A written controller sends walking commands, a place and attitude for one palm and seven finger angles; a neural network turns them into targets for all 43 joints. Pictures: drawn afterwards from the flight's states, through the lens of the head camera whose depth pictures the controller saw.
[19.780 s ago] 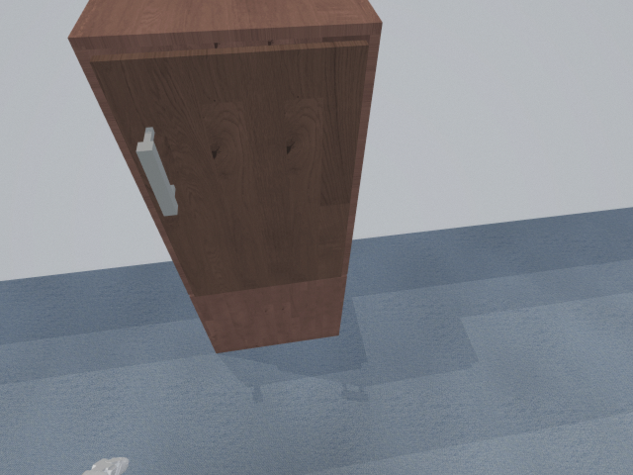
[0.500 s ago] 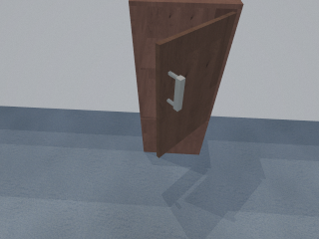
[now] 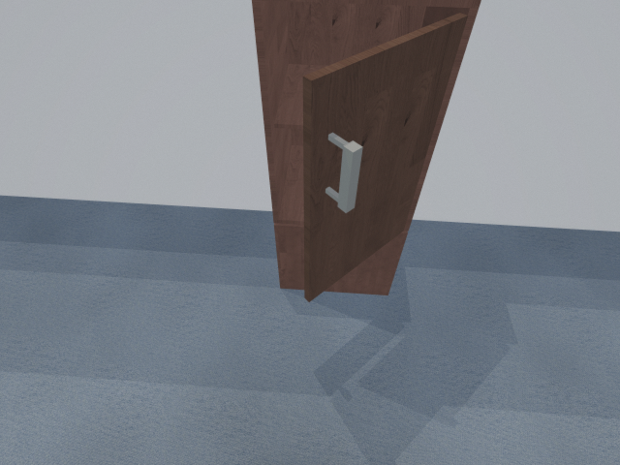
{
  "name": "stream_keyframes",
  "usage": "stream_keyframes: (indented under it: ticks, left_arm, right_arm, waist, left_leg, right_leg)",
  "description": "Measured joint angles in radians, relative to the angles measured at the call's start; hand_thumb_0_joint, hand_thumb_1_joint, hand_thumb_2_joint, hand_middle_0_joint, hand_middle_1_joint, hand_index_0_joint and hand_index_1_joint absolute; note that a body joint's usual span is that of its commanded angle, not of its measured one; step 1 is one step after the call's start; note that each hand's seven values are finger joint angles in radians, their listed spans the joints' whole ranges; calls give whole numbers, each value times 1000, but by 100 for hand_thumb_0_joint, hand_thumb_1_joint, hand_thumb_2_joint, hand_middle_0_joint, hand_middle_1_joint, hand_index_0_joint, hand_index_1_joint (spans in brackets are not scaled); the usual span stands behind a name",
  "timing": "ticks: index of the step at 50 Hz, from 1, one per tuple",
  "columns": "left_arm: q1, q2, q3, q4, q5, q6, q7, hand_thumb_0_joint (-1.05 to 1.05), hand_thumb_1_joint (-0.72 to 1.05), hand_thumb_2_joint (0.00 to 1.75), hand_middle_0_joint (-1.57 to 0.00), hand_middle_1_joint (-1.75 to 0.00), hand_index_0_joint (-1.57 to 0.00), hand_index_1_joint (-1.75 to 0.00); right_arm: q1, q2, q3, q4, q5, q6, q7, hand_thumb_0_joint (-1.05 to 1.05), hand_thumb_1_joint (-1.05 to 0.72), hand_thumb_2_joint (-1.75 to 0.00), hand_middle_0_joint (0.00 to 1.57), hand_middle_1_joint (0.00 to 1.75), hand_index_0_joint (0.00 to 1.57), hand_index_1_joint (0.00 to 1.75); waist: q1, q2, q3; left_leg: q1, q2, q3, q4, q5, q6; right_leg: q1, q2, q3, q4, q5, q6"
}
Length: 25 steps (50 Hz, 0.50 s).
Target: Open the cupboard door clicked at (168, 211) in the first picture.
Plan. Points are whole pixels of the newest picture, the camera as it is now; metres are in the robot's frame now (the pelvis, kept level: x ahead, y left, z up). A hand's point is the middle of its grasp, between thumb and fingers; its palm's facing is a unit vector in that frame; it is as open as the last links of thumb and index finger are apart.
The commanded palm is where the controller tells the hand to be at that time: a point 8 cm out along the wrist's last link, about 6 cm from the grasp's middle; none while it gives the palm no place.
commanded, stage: look to check the result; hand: left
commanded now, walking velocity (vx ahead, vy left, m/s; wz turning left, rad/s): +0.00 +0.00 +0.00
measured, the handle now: (340, 173) +0.56 -0.01 +0.05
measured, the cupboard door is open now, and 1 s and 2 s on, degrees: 45 45 45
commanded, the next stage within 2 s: walk to a spot facing it in 0.24 s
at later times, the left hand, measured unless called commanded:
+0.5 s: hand out of the picture -0.01 +0.16 -0.18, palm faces +0.06 -0.98 -0.17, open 7.4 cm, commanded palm none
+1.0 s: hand out of the picture +0.11 +0.16 -0.16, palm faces -0.20 -0.93 -0.31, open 7.4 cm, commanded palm none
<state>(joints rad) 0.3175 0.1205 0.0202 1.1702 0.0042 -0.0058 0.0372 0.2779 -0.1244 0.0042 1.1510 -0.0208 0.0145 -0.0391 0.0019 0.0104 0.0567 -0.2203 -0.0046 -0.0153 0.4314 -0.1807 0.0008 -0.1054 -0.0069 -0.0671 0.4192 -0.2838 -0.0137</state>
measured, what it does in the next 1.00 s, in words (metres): lifts its left foot, turning right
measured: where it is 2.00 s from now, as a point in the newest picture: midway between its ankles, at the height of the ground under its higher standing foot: outside the picture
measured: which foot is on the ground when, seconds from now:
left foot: down 0.00-0.86, up 0.88-1.00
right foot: down 0.00-1.00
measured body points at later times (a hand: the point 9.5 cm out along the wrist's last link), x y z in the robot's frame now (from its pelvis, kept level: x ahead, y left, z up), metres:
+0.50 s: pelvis +0.01 -0.01 +0.00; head +0.02 -0.01 +0.45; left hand -0.01 +0.21 -0.16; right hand +0.00 -0.22 -0.16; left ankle +0.03 +0.12 -0.74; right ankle -0.03 -0.11 -0.74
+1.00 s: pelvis -0.01 -0.03 -0.01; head +0.03 -0.07 +0.44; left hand +0.12 +0.21 -0.14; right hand -0.01 -0.30 -0.17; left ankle +0.01 +0.12 -0.67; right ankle -0.03 -0.11 -0.74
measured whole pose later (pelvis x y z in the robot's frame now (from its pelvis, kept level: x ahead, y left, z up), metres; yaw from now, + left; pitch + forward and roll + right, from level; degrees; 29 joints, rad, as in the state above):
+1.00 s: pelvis -0.01 -0.03 -0.01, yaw -17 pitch +0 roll +2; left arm 0.19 0.21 0.09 0.96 0.02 0.02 0.01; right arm 0.14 -0.23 -0.07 0.97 -0.02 0.07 -0.03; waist 0.02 0.03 0.12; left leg -0.47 0.06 0.04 1.06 -0.45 -0.05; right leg -0.28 0.04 0.02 0.58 -0.30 -0.06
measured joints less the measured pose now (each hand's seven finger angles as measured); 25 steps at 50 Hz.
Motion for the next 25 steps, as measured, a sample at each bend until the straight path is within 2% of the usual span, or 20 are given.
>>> stream_keyframes:
  ticks: [19, 25]
  left_arm:
    - [-24, 2, -3, -12, -1, -7, 0, 0, 91, 90, -20, -29, -20, -30]
    - [-23, 0, 14, -27, 3, 11, -6, 0, 91, 90, -20, -29, -20, -30]
  right_arm:
    - [-13, -6, 3, 7, 0, -1, -2, 0, -91, -90, 19, 30, 20, 30]
    - [-24, -10, -10, -5, -1, 11, -8, 0, -91, -90, 20, 30, 20, 30]
  waist:
    - [0, -8, -2]
    - [9, -3, 7]
  left_leg:
    - [12, 5, -11, -6, -5, -8]
    - [-6, 23, 13, 32, -28, -11]
  right_leg:
    - [22, 7, -10, -21, 0, -7]
    - [-3, 21, 15, 7, -7, -10]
